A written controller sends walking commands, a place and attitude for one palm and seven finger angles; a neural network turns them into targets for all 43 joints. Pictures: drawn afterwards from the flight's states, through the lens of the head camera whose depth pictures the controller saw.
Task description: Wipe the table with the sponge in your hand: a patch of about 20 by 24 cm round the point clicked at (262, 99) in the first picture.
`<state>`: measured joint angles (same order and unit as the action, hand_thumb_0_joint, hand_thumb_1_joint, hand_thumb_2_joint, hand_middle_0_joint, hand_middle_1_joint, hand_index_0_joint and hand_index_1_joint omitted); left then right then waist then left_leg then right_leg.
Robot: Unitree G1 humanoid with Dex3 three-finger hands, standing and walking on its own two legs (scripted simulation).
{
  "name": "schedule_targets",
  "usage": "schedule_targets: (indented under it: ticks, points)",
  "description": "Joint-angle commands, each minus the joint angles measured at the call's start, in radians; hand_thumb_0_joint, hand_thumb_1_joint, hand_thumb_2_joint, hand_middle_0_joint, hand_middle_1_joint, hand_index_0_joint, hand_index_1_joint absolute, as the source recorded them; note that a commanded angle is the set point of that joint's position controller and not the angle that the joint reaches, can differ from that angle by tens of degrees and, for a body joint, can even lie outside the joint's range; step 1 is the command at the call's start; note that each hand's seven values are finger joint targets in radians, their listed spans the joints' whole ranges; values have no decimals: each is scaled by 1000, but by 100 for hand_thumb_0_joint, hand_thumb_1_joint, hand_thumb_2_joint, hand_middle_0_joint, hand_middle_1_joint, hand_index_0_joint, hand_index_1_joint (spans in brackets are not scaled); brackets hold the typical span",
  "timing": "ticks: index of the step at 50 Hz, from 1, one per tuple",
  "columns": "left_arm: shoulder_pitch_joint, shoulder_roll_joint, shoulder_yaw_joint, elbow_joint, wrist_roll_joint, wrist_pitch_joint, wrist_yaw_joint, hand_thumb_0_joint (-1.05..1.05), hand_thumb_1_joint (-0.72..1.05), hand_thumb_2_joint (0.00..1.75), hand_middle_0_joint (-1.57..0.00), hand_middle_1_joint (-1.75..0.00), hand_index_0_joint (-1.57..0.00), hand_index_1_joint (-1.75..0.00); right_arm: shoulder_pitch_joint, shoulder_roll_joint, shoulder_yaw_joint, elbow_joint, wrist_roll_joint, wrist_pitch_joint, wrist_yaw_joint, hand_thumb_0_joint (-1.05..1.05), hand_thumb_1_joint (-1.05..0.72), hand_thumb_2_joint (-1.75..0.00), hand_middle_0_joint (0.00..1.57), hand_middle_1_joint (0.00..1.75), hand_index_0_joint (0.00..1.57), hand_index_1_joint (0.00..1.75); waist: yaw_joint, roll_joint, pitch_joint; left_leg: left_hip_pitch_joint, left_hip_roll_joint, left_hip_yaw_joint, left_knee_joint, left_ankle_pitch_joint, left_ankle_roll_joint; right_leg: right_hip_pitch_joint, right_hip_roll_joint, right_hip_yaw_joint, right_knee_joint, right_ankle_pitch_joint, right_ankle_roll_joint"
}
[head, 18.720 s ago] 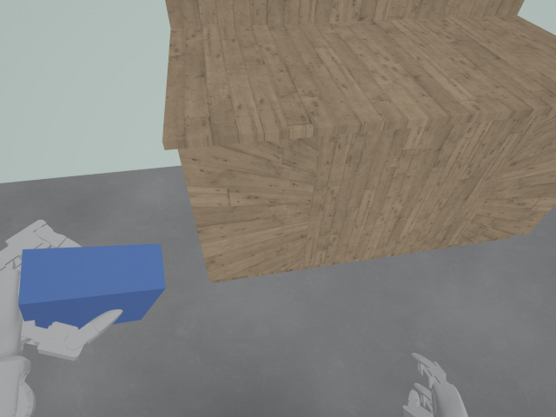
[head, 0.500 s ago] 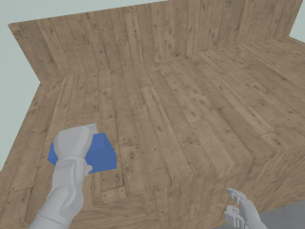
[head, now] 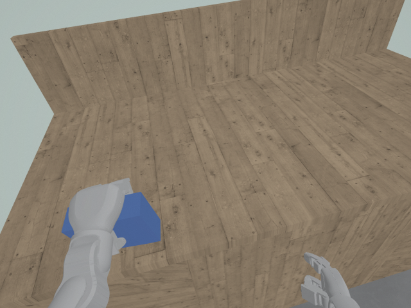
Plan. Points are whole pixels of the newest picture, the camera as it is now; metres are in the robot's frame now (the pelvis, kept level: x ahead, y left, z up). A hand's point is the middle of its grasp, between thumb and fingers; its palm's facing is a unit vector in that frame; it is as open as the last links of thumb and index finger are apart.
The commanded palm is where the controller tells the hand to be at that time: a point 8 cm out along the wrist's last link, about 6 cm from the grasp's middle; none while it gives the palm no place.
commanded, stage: slide across to the third lane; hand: left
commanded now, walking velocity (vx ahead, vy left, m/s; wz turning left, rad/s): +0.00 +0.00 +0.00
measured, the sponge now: (120, 229) +0.24 +0.22 +0.05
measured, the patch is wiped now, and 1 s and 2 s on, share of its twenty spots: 0.80 0.85 0.90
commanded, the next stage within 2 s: wipe forward along the third lane in 0.64 s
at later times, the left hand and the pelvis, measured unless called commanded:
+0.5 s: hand (149, 206) +0.27 +0.15 +0.10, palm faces +0.12 -0.15 -0.98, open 9.2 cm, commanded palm +0.23 +0.14 +0.14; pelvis -0.01 -0.01 +0.00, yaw +0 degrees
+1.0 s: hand (161, 198) +0.29 +0.14 +0.10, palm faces +0.11 -0.14 -0.98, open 9.2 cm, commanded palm +0.26 +0.14 +0.13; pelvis -0.01 -0.02 +0.00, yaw +0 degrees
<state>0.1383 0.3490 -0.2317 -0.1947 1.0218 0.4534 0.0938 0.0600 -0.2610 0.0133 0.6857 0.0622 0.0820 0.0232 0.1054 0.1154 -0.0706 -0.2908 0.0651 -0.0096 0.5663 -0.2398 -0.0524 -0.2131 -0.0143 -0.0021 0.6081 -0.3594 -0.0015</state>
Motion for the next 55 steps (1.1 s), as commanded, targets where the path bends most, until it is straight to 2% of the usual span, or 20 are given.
schedule_targets:
  ticks: [1, 12, 20, 24, 25, 29, 30, 34, 35, 38, 39, 40, 43, 44, 45, 49, 50, 53, 54, 55]
  points:
    - [-101, 19, -21, -69, -57, 12, -34, 0, 10, 130, -120, -160, -120, -160, -286, -64, -27, -225, 10, -88, -1, 0, -90, -90, 20, 30, 20, 30, 8, -196, -71, 102, -79, 21, -44, 121, 82, -76, 43, -14, -142, 209, -44]
    - [-351, -90, -170, -34, -53, -24, -40, 0, 10, 130, -120, -160, -120, -160, -302, -47, -25, -204, 9, -128, -6, 0, -90, -90, 20, 30, 20, 30, -5, -173, -70, 143, -72, 9, -79, 64, 86, -112, 46, -46, -159, 104, -52]
    - [-444, -84, -131, -3, -62, -27, 3, 0, 10, 130, -120, -160, -120, -160, -320, -43, -23, -191, 8, -122, -2, 0, -90, -90, 20, 30, 20, 30, 11, -189, -98, 154, -77, 29, -85, 62, 75, -84, 41, -37, -179, 85, -54]
    - [-433, -18, -64, 7, -64, -30, 21, 0, 10, 130, -120, -160, -120, -160, -319, -53, -30, -183, 2, -98, 2, 0, -90, -90, 20, 30, 20, 30, 15, -164, -95, 156, -74, 32, -91, 78, 67, -66, 40, -7, -186, 105, -58]
    - [-417, -86, -117, 3, -69, -27, 18, 0, 10, 130, -120, -160, -120, -160, -322, -41, -24, -198, 5, -96, 6, 0, -90, -90, 20, 30, 20, 30, 16, -169, -109, 157, -76, 40, -86, 88, 70, -64, 39, -27, -185, 109, -56]
    - [-487, -48, -102, 19, -71, -32, 25, 0, 10, 130, -120, -160, -120, -160, -322, -48, -27, -189, 6, -85, 6, 0, -90, -90, 20, 30, 20, 30, 0, -176, -75, 158, -73, 36, -90, 60, 69, -89, 36, -3, -202, 72, -56]
    - [-486, -106, -145, 33, -71, -27, 24, 0, 10, 130, -120, -160, -120, -160, -324, -40, -23, -197, 8, -85, 6, 0, -90, -90, 20, 30, 20, 30, 2, -170, -88, 163, -75, 42, -85, 67, 73, -89, 37, -19, -201, 77, -57]
    - [-512, -87, -142, 37, -70, -30, 29, 0, 10, 130, -120, -160, -120, -160, -319, -47, -31, -189, 8, -82, 13, 0, -90, -90, 20, 30, 20, 30, -3, -187, -96, 171, -73, 33, -82, 81, 72, -88, 34, -3, -197, 94, -58]
    - [-498, -135, -171, 51, -70, -25, 29, 0, 10, 130, -120, -160, -120, -160, -319, -41, -29, -195, 9, -82, 15, 0, -90, -90, 20, 30, 20, 30, -2, -189, -112, 176, -75, 40, -74, 96, 75, -83, 35, -16, -199, 114, -57]
    - [-522, -107, -153, 83, -68, -22, 26, 0, 10, 130, -120, -160, -120, -160, -323, -46, -28, -180, 10, -69, 14, 0, -90, -90, 20, 30, 20, 30, -7, -202, -83, 169, -72, 41, -74, 96, 73, -97, 32, -3, -208, 119, -54]
    - [-540, -35, -92, 104, -67, -19, 33, 0, 10, 130, -120, -160, -120, -160, -312, -59, -30, -171, 7, -66, 8, 0, -90, -90, 20, 30, 20, 30, -8, -203, -68, 157, -71, 38, -83, 66, 71, -99, 31, 10, -210, 84, -56]
    - [-562, -104, -140, 103, -66, -14, 32, 0, 10, 130, -120, -160, -120, -160, -316, -48, -25, -185, 11, -67, 6, 0, -90, -90, 20, 30, 20, 30, -7, -184, -96, 161, -76, 46, -77, 78, 75, -92, 32, -10, -204, 106, -56]
    - [-543, -73, -109, 159, -53, -8, 29, 0, 10, 130, -120, -160, -120, -160, -312, -53, -26, -166, 8, -57, 2, 0, -90, -90, 20, 30, 20, 30, -1, -197, -98, 156, -73, 44, -73, 105, 70, -89, 32, -3, -195, 151, -56]
    - [-553, -12, -60, 161, -54, -6, 34, 0, 10, 130, -120, -160, -120, -160, -309, -63, -27, -166, 6, -53, -2, 0, -90, -90, 20, 30, 20, 30, -1, -202, -86, 143, -71, 37, -82, 84, 69, -89, 32, 8, -196, 124, -58]
    - [-577, -95, -123, 162, -51, -1, 33, 0, 10, 130, -120, -160, -120, -160, -312, -52, -24, -179, 9, -54, -1, 0, -90, -90, 20, 30, 20, 30, -6, -185, -108, 149, -76, 49, -76, 93, 72, -86, 33, -13, -190, 136, -57]
    - [-597, -21, -62, 231, -41, 8, 35, 0, 10, 130, -120, -160, -120, -160, -301, -65, -26, -161, 8, -42, -9, 0, -90, -90, 20, 30, 20, 30, -6, -203, -86, 127, -73, 40, -77, 74, 69, -103, 33, 5, -190, 120, -59]
    - [-622, -92, -117, 236, -43, 14, 36, 0, 10, 130, -120, -160, -120, -160, -303, -56, -22, -174, 11, -44, -10, 0, -90, -90, 20, 30, 20, 30, -9, -184, -112, 132, -77, 52, -71, 76, 72, -97, 31, -13, -187, 121, -57]
    - [-664, -68, -96, 327, -31, 28, 38, 0, 10, 130, -120, -160, -120, -160, -297, -62, -22, -152, 13, -36, -19, 0, -90, -90, 20, 30, 20, 30, -15, -211, -91, 117, -75, 51, -67, 70, 70, -117, 30, -9, -189, 122, -54]
    - [-677, 10, -30, 339, -35, 30, 43, 0, 10, 130, -120, -160, -120, -160, -288, -73, -23, -148, 12, -33, -26, 0, -90, -90, 20, 30, 20, 30, -14, -217, -90, 101, -74, 43, -76, 45, 69, -115, 31, 6, -190, 97, -56]
    - [-703, -73, -97, 351, -28, 38, 44, 0, 10, 130, -120, -160, -120, -160, -296, -62, -20, -159, 16, -33, -27, 0, -90, -90, 20, 30, 20, 30, -15, -182, -107, 109, -78, 55, -71, 52, 70, -115, 30, -14, -182, 103, -56]
